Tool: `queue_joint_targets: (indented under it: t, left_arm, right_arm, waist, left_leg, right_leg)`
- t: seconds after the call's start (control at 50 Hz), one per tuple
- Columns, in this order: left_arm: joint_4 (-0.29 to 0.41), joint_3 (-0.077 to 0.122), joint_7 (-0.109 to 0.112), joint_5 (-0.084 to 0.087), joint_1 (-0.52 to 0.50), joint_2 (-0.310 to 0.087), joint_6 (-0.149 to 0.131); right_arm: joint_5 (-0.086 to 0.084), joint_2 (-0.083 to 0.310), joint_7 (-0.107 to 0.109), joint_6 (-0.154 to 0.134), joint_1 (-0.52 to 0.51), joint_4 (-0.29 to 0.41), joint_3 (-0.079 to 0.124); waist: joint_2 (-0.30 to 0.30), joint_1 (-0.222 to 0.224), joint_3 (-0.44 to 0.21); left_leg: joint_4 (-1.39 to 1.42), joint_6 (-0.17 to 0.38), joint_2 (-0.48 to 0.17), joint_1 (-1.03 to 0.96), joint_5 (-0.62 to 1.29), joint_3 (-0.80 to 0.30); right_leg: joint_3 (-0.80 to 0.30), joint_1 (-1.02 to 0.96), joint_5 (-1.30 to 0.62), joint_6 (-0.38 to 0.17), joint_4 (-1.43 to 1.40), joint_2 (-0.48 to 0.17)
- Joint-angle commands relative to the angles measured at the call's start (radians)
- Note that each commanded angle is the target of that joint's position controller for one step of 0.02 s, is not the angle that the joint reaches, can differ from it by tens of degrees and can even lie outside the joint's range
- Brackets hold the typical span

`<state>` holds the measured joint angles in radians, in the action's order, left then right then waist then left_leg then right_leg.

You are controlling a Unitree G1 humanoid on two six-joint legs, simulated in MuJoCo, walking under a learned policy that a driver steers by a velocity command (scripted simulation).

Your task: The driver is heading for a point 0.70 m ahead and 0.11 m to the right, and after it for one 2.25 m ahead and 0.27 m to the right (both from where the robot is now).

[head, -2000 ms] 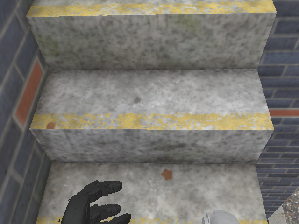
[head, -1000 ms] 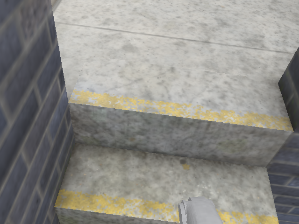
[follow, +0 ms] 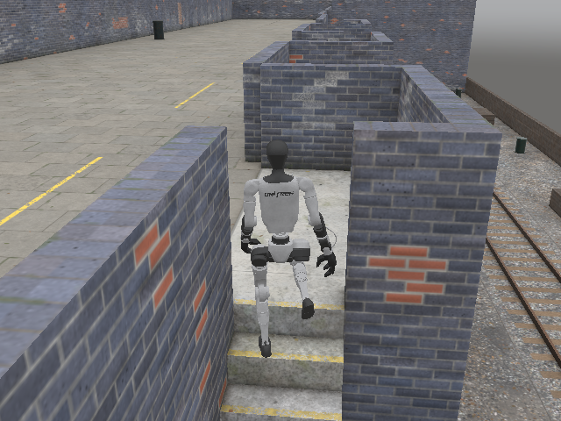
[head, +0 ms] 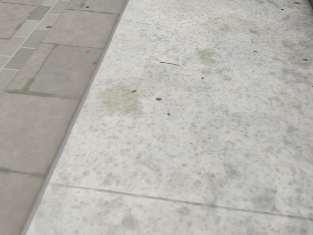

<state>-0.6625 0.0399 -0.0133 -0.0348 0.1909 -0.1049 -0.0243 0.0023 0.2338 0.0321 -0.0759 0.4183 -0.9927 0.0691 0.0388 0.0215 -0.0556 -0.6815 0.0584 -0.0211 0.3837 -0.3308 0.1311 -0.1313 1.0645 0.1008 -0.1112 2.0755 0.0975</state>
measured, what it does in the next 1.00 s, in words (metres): climbs: right foot 0.20 m higher, then left foot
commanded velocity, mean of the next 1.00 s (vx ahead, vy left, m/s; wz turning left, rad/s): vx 0.45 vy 0.00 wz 0.00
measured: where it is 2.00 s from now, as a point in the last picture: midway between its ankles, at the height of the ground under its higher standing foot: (188, 203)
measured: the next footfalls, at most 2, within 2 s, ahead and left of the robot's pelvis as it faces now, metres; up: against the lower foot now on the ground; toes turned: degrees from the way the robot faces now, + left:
right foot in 0.28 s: +0.34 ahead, -0.17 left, +0.20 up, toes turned -6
left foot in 0.90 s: +0.61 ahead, +0.01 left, +0.20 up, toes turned +2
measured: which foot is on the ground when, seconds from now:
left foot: down 0.00-0.32, up 0.34-0.88, down 0.90-1.00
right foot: up 0.00-0.26, down 0.28-0.90, up 0.92-1.00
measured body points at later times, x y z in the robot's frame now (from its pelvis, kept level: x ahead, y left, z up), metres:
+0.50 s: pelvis +0.24 -0.10 +0.15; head +0.23 -0.10 +0.60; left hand +0.30 +0.16 +0.01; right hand +0.39 -0.34 +0.05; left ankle +0.21 +0.06 -0.35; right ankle +0.30 -0.17 -0.51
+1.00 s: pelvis +0.49 -0.07 +0.22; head +0.52 -0.06 +0.67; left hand +0.57 +0.19 +0.09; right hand +0.65 -0.31 +0.12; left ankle +0.57 +0.01 -0.51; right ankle +0.35 -0.18 -0.41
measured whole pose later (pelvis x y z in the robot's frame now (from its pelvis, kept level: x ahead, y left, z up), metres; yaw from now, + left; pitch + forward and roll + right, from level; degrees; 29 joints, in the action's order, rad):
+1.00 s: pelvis +0.49 -0.07 +0.22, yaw +0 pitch +2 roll +0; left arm -0.74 0.07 0.03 0.01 0.31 -0.21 -0.09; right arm 0.04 0.20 0.00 -0.10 0.14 -0.76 0.04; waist 0.02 0.02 0.02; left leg -0.47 0.07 0.02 0.39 -0.12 0.07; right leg -0.02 0.35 0.45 -0.05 1.18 0.04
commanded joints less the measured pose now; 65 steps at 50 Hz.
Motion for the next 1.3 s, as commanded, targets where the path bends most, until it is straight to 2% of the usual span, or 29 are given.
queue_joint_targets:
  t: [0.02,0.08,0.14,0.16,0.2,0.26,0.3,0.34,0.36,0.4,0.44,0.46,0.5,0.56,0.64,0.7,0.72,0.78,0.84,0.86,0.9,0.92,0.94,0.96,1.04,1.14,1.22,1.26,1.3]
  left_arm:
    - [0.069,-0.040,0.037,0.006,0.004,0.093,0.033]
    - [0.185,-0.057,0.026,0.017,-0.165,0.071,0.029]
    - [0.222,-0.065,-0.007,0.051,-0.319,0.063,0.074]
    - [0.220,-0.069,-0.019,0.049,-0.347,0.076,0.078]
    - [0.188,-0.071,-0.047,0.066,-0.384,0.094,0.070]
    - [0.108,-0.030,-0.017,0.051,-0.126,0.038,0.095]
    - [-0.001,0.031,0.032,0.024,0.186,-0.111,0.089]
    - [0.012,0.100,0.048,-0.003,0.196,-0.317,0.110]
    - [0.025,0.101,0.043,0.016,0.103,-0.294,0.090]
    - [-0.050,0.066,0.026,0.014,-0.045,-0.149,0.013]
    - [-0.155,0.028,0.017,-0.001,-0.035,-0.023,-0.034]
    - [-0.194,0.031,0.014,-0.009,0.011,-0.051,-0.048]
    - [-0.172,0.042,0.005,0.061,-0.055,-0.125,-0.079]
    - [-0.177,0.057,0.022,0.074,0.104,-0.177,-0.114]
    - [-0.147,0.089,0.031,0.070,0.229,-0.218,-0.111]
    - [-0.116,0.085,0.036,0.060,0.265,-0.220,-0.134]
    - [-0.100,0.085,0.031,0.049,0.266,-0.228,-0.127]
    - [-0.090,0.076,0.020,0.010,0.263,-0.218,-0.111]
    - [-0.069,0.073,0.036,0.037,0.212,-0.239,-0.116]
    - [-0.049,0.081,0.043,0.050,0.178,-0.264,-0.113]
    - [-0.041,0.053,0.053,0.042,0.207,-0.174,-0.089]
    - [0.000,0.020,0.051,0.072,0.344,-0.060,-0.085]
    - [-0.021,0.043,0.058,0.055,0.292,-0.166,-0.073]
    - [-0.005,0.056,0.050,0.042,0.184,-0.206,-0.077]
    - [-0.008,0.048,0.026,0.016,0.146,-0.190,-0.040]
    - [-0.016,0.029,0.036,0.019,0.107,-0.133,0.013]
    - [-0.029,0.026,0.040,0.002,0.077,-0.155,0.024]
    - [-0.025,0.022,0.044,-0.003,0.082,-0.144,0.003]
    - [0.011,0.032,0.056,-0.028,0.084,-0.258,-0.020]
  right_arm:
    - [0.001,0.005,-0.007,-0.056,0.021,0.046,-0.024]
    - [-0.003,0.028,-0.021,-0.089,0.005,0.045,-0.025]
    - [-0.028,0.050,0.007,-0.097,0.116,0.013,-0.012]
    - [-0.010,0.060,0.022,-0.075,0.141,0.020,0.002]
    - [-0.017,0.052,0.039,-0.050,0.195,0.040,0.008]
    - [-0.043,0.113,0.019,-0.072,0.203,0.041,0.013]
    - [-0.081,0.215,-0.051,-0.111,0.110,0.105,0.049]
    - [-0.025,0.120,-0.116,-0.126,-0.049,0.233,0.053]
    - [-0.001,0.018,-0.132,-0.122,-0.048,0.261,0.043]
    - [0.034,-0.088,-0.080,-0.090,-0.077,0.335,-0.001]
    - [0.030,-0.126,-0.032,-0.032,-0.065,0.335,-0.031]
    - [0.033,-0.146,-0.028,-0.011,-0.048,0.313,-0.047]
    - [0.012,-0.122,-0.023,0.047,-0.042,0.326,-0.055]
    - [0.013,0.004,-0.022,0.049,-0.084,0.305,-0.012]
    - [-0.002,-0.016,-0.052,0.023,-0.284,0.308,-0.021]
    - [0.020,0.003,-0.070,0.013,-0.425,0.318,-0.016]
    - [-0.001,-0.025,-0.082,0.013,-0.429,0.303,-0.022]
    - [0.011,-0.021,-0.085,0.009,-0.421,0.291,-0.014]
    - [0.050,0.001,-0.066,0.009,-0.323,0.270,-0.003]
    - [0.040,0.014,-0.060,0.003,-0.204,0.236,0.007]
    - [0.090,0.092,-0.051,-0.043,-0.023,0.221,0.015]
    - [0.111,0.197,-0.036,-0.057,-0.036,0.239,0.031]
    - [0.039,0.179,-0.034,-0.041,-0.070,0.255,0.036]
    - [0.021,0.118,-0.027,-0.032,-0.137,0.277,0.018]
    - [0.008,0.036,-0.015,-0.032,-0.203,0.265,-0.019]
    - [0.019,0.047,-0.030,-0.045,-0.215,0.240,-0.018]
    - [0.012,0.058,-0.051,-0.039,-0.181,0.224,-0.002]
    - [0.007,0.017,-0.054,-0.034,-0.186,0.224,-0.014]
    - [0.014,-0.037,-0.058,-0.026,-0.132,0.227,-0.026]
  waist:
    - [-0.175,0.028,0.157]
    - [-0.125,0.061,0.203]
    - [-0.200,-0.025,0.154]
    - [-0.192,-0.058,0.128]
    - [-0.156,-0.103,0.112]
    - [-0.228,0.038,-0.061]
    - [-0.147,0.159,-0.294]
    - [0.267,0.182,-0.365]
    - [0.110,0.108,-0.335]
    - [-0.022,-0.043,-0.046]
    - [-0.102,-0.107,0.103]
    - [-0.096,-0.123,0.129]
    - [0.004,-0.171,0.211]
    - [-0.024,-0.100,0.122]
    - [0.024,-0.004,0.059]
    - [0.005,0.047,0.067]
    - [0.020,0.046,0.066]
    - [0.053,0.047,0.056]
    - [0.113,0.000,-0.003]
    - [0.150,-0.058,-0.024]
    - [0.049,-0.104,-0.122]
    - [-0.311,-0.029,-0.265]
    - [-0.246,-0.062,-0.333]
    - [-0.146,-0.067,-0.230]
    - [-0.097,-0.003,-0.085]
    - [-0.170,0.026,-0.018]
    - [-0.194,0.005,0.013]
    - [-0.132,0.029,0.001]
    - [0.059,-0.003,-0.016]
  left_leg:
    - [0.408,0.150,-0.225,-0.093,-0.044,-0.299]
    - [0.495,0.089,-0.213,-0.069,-0.261,-0.229]
    - [0.714,0.154,-0.228,-0.124,-0.181,-0.244]
    - [0.735,0.159,-0.229,-0.196,-0.077,-0.215]
    - [0.760,0.161,-0.250,-0.294,0.185,-0.134]
    - [0.440,0.171,-0.295,-0.346,1.450,-0.036]
    - [-0.015,0.105,-0.192,-0.180,1.336,-0.036]
    - [-0.767,0.082,0.089,0.242,0.309,-0.273]
    - [-1.189,0.038,0.113,0.370,0.231,-0.419]
    - [-1.329,0.037,0.045,0.478,0.341,-0.329]
    - [-1.311,0.042,0.036,0.487,0.303,-0.326]
    - [-1.272,0.054,0.031,0.483,0.314,-0.367]
    - [-1.041,0.027,0.037,0.505,0.207,-0.324]
    - [-0.733,-0.002,-0.013,0.457,0.252,-0.232]
    - [-0.438,-0.014,-0.088,0.524,0.327,-0.150]
    - [-0.181,-0.039,-0.074,0.485,0.351,-0.089]
    - [-0.099,-0.052,-0.055,0.447,0.304,-0.075]
    - [0.073,-0.054,-0.005,0.307,0.282,-0.059]
    - [0.173,-0.002,0.091,0.056,0.245,-0.017]
    - [0.245,0.024,0.107,-0.037,0.299,-0.014]
    - [0.284,0.075,-0.085,-0.347,0.590,-0.168]
    - [0.161,0.259,-0.436,-0.689,1.150,-0.531]
    - [0.221,0.320,-0.421,-0.634,1.089,-0.614]
    - [0.262,0.277,-0.345,-0.505,0.969,-0.460]
    - [0.391,0.161,-0.227,-0.269,0.753,-0.283]
    - [0.444,0.128,-0.136,-0.125,0.556,-0.156]
    - [0.421,0.123,-0.140,-0.047,0.230,-0.175]
    - [0.372,0.077,-0.119,0.051,0.062,-0.191]
    - [0.199,-0.007,-0.025,0.079,-0.053,-0.123]
  right_leg:
    - [0.048,0.372,0.136,-0.031,0.350,-0.024]
    - [0.081,0.450,0.126,-0.043,0.161,-0.144]
    - [0.252,0.320,0.167,-0.036,-0.150,-0.229]
    - [0.266,0.261,0.206,-0.034,-0.233,-0.251]
    - [0.324,0.082,0.402,-0.080,-0.506,-0.232]
    - [0.393,-0.404,0.596,-0.146,-0.737,-0.057]
    - [0.088,-0.807,0.656,-0.143,-1.000,-0.094]
    - [-0.860,-0.876,1.388,-0.240,-1.733,-0.320]
    - [-0.935,-0.804,1.394,-0.184,-1.802,-0.388]
    - [-0.628,-0.519,1.092,-0.091,-1.664,-0.382]
    - [-0.315,-0.351,0.746,-0.054,-1.549,-0.327]
    - [-0.227,-0.347,0.594,-0.039,-1.527,-0.307]
    - [-0.074,-0.278,0.552,-0.039,-1.625,-0.271]
    - [-0.065,-0.501,0.395,-0.029,-1.751,-0.276]
    - [-0.038,-0.828,0.152,-0.032,-1.840,-0.289]
    - [0.023,-1.002,0.037,-0.053,-1.918,-0.280]
    - [0.050,-1.058,-0.010,-0.058,-1.915,-0.272]
    - [0.121,-1.154,-0.252,-0.054,-1.867,-0.259]
    - [0.156,-1.137,-0.787,-0.012,-1.682,-0.255]
    - [0.155,-1.128,-0.859,0.014,-1.582,-0.242]
    - [0.170,-0.935,-0.423,0.020,-1.264,-0.217]
    - [0.210,-0.586,0.356,0.058,-0.869,-0.070]
    - [0.086,-0.497,0.487,0.057,-0.696,-0.017]
    - [0.027,-0.478,0.402,0.046,-0.691,-0.059]
    - [0.064,-0.544,0.255,0.075,-0.862,-0.113]
    - [0.130,-0.631,0.175,0.091,-1.188,-0.135]
    - [0.157,-0.730,0.129,0.082,-1.422,-0.121]
    - [0.128,-0.893,-0.005,0.054,-1.608,-0.133]
    - [-0.153,-0.943,-0.030,0.021,-1.789,-0.367]
Velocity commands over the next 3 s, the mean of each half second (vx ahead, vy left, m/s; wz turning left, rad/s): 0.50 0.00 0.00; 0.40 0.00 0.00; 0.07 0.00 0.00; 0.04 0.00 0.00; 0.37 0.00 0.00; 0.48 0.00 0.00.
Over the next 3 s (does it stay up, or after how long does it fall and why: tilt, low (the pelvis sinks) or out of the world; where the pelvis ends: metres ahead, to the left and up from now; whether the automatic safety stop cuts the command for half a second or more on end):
stays up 1.09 -0.11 0.22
